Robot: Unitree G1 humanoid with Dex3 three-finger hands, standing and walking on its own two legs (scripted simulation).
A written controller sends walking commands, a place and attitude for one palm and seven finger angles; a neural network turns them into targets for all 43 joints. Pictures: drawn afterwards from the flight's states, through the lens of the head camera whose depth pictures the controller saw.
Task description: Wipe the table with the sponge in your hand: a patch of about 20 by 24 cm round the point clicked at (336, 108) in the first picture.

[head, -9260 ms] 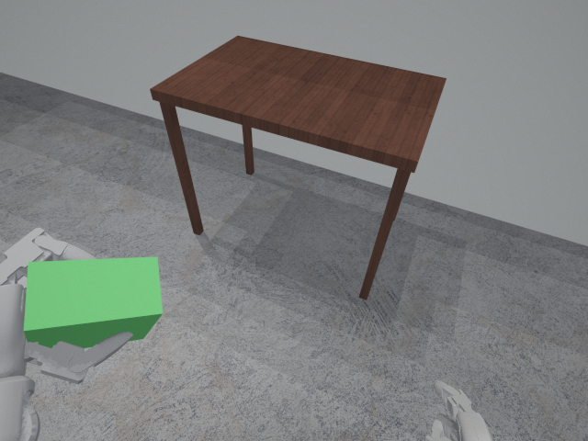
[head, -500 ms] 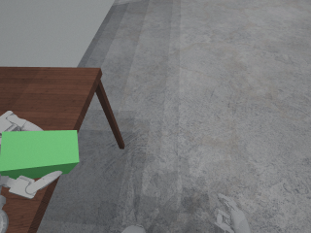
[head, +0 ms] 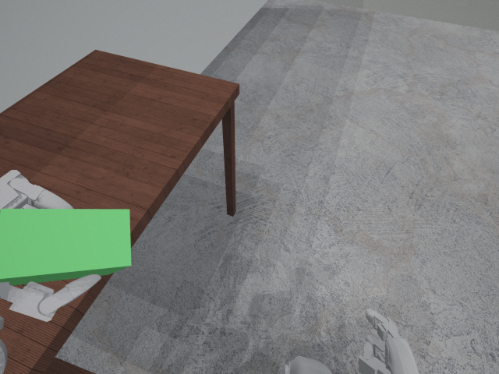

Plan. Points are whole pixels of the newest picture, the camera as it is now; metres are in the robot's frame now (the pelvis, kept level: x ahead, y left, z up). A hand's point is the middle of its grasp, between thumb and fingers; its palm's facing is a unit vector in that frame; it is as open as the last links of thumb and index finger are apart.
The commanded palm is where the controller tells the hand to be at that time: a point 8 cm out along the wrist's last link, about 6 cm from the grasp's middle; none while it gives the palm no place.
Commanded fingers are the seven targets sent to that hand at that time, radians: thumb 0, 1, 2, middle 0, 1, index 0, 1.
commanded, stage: turn to face it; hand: left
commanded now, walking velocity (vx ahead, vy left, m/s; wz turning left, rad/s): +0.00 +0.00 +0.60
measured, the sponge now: (82, 247) +0.22 +0.20 +0.17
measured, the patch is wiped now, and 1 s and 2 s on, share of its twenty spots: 0.00 0.00 0.00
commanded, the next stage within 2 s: take the last steps up to it in 1.22 s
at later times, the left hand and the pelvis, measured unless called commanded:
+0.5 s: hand out of the picture +0.04 +0.22 +0.19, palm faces +0.60 -0.66 -0.44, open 10.3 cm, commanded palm -0.02 +0.25 +0.18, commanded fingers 0.00 0.10 1.30 -1.20 -1.60 -1.20 -1.60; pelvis -0.09 -0.07 +0.01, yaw +17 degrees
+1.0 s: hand out of the picture -0.12 +0.19 +0.17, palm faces +0.77 -0.44 -0.46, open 10.3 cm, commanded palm -0.19 +0.19 +0.18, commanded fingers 0.00 0.10 1.30 -1.20 -1.60 -1.20 -1.60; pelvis -0.17 -0.13 +0.00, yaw +34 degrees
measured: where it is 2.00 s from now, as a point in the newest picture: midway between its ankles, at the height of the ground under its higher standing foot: outside the picture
